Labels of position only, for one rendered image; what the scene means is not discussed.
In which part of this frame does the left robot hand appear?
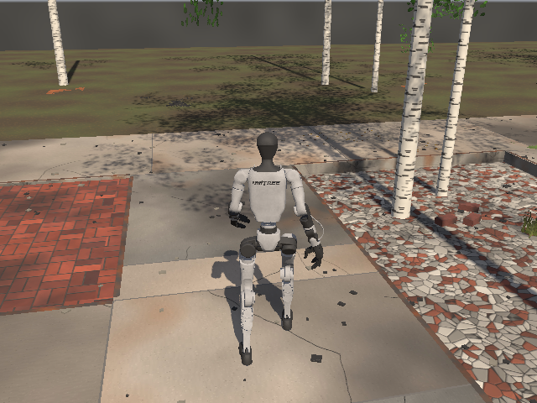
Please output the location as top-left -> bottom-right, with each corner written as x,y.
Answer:
231,213 -> 250,228

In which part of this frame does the robot left upper arm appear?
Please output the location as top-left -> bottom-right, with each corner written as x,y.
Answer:
229,169 -> 251,213

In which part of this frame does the robot left shin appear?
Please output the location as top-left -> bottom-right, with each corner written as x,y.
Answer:
240,291 -> 253,353

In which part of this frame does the robot right upper arm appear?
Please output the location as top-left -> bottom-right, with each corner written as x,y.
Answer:
284,169 -> 307,217

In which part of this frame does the robot left forearm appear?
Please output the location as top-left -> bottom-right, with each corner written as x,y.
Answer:
228,201 -> 239,221

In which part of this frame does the right robot hand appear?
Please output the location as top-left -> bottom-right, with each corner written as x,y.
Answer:
304,244 -> 324,269

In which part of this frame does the robot right forearm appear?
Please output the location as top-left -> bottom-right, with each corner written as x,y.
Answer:
300,203 -> 321,247

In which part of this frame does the robot torso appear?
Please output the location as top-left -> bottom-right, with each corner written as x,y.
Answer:
248,165 -> 287,252

